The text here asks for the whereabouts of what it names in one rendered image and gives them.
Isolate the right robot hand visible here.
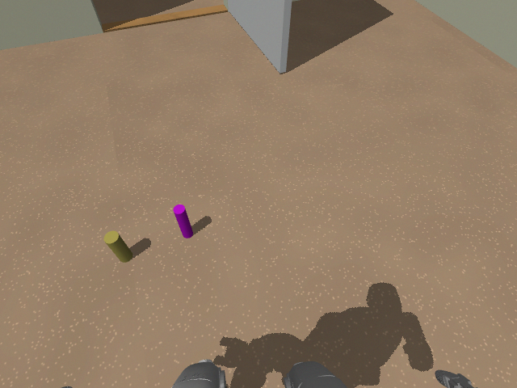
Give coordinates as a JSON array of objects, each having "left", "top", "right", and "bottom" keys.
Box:
[{"left": 435, "top": 370, "right": 478, "bottom": 388}]

